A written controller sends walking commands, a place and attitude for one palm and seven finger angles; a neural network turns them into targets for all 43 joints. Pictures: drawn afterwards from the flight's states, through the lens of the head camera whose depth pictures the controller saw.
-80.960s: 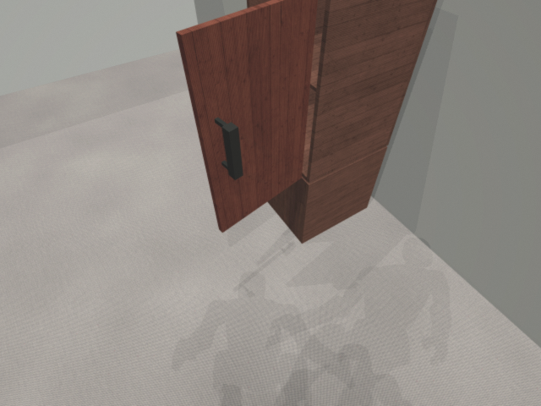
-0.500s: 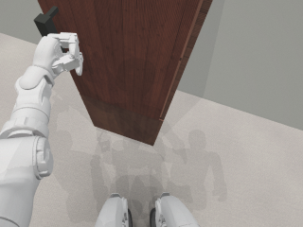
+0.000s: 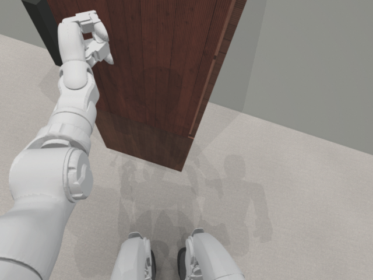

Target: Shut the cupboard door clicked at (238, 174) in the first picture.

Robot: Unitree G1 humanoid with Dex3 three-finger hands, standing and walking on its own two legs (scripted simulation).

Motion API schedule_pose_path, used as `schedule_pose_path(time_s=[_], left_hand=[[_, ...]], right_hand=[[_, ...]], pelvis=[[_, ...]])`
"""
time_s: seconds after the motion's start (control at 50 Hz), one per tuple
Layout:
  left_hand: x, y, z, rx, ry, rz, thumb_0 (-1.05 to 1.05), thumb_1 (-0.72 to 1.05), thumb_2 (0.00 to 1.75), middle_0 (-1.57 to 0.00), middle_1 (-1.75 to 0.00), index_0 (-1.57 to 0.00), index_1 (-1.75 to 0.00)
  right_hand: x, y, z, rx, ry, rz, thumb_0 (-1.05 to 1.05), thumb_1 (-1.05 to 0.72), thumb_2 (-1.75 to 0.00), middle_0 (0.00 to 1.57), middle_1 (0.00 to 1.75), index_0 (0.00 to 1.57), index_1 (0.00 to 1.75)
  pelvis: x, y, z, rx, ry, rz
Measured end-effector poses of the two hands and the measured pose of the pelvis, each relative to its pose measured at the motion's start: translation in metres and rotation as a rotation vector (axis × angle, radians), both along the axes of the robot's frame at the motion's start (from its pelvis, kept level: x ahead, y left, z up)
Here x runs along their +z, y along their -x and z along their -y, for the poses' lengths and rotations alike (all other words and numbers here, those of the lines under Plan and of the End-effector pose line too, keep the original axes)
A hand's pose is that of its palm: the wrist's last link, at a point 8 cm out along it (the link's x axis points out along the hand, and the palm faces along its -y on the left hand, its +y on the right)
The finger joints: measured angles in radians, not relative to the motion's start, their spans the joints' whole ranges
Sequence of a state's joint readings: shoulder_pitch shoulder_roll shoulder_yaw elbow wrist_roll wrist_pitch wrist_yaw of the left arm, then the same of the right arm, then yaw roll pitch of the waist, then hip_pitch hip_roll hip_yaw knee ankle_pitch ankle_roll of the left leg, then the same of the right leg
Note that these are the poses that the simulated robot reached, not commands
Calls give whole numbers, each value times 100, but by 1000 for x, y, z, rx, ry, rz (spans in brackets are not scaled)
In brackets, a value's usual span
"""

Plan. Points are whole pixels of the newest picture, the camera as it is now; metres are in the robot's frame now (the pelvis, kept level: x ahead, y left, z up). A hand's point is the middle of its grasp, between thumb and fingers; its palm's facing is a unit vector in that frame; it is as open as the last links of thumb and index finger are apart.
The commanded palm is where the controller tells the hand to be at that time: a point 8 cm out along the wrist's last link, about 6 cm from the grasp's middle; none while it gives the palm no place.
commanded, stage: pull the fist back off the door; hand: left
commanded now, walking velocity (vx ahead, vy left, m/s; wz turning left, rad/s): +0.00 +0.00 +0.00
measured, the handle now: (56, 28) +0.62 +0.20 +0.10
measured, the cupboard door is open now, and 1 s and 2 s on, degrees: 0 0 0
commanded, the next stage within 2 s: draw the hand back to the body in 0.64 s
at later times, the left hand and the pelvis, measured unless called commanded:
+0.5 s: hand (102, 80) +0.49 +0.11 +0.09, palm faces +0.09 -1.00 +0.00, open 3.1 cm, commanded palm +0.45 +0.16 +0.10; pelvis +0.05 -0.02 +0.05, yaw -1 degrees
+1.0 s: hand (79, 86) +0.44 +0.14 +0.13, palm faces +0.08 -1.00 -0.02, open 3.1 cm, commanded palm +0.40 +0.19 +0.14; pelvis +0.04 -0.01 +0.06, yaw -2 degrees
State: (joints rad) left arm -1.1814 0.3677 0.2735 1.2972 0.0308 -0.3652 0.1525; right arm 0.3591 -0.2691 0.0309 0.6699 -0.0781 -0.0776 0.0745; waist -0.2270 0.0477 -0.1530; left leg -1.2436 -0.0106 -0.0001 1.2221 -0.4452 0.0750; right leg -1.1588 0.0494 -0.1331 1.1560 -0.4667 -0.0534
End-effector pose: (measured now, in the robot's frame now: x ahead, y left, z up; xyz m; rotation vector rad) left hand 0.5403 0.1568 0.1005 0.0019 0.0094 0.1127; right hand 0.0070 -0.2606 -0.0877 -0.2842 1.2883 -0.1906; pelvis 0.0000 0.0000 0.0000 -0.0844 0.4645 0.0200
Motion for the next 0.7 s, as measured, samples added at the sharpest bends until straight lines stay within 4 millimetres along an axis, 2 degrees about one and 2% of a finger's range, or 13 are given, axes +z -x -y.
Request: schedule_pose_path(time_s=[0.06,0.16,0.22,0.28,0.38,0.52,0.62,0.7], left_hand=[[0,0,7,-6,-42,19,2,93,93,-130,-150,-129,-150],[-2,7,-1,-3,-48,-48,1,93,93,-130,-150,-130,-150],[2,15,-8,13,-23,-45,1,92,92,-130,-150,-129,-150],[8,25,-11,8,-20,-8,2,91,91,-130,-150,-129,-150],[4,44,-11,-23,-22,9,2,91,90,-130,-150,-129,-150],[-8,84,-9,-23,2,8,2,90,90,-130,-150,-129,-150],[-4,104,-15,-10,-15,44,2,90,90,-130,-150,-130,-150],[0,106,-23,-15,-31,50,2,90,90,-131,-150,-130,-150]], right_hand=[[-3,14,-4,-50,-39,-24,1,-91,-90,20,30,21,30],[1,34,-12,-131,-99,-80,1,-91,-90,20,30,21,30],[7,37,-13,-151,-119,-102,1,-91,-90,20,30,21,30],[14,30,-9,-147,-124,-107,1,-91,-90,20,30,21,30],[21,-3,7,-118,-102,-66,1,-91,-90,20,30,21,30],[31,-78,28,-54,-61,103,1,-91,-90,20,30,20,30],[36,-129,27,12,-53,222,1,-91,-90,20,30,20,30],[36,-153,20,48,-56,281,1,-91,-90,20,30,20,30]], pelvis=[[2,-3,2,-20,-9,6],[15,-14,7,-48,-30,40],[24,-21,11,-56,-40,61],[31,-29,15,-54,-46,79],[39,-40,20,-47,-53,100],[46,-51,20,-45,-60,136],[46,-50,21,-34,-64,159],[44,-45,20,-18,-62,168]])
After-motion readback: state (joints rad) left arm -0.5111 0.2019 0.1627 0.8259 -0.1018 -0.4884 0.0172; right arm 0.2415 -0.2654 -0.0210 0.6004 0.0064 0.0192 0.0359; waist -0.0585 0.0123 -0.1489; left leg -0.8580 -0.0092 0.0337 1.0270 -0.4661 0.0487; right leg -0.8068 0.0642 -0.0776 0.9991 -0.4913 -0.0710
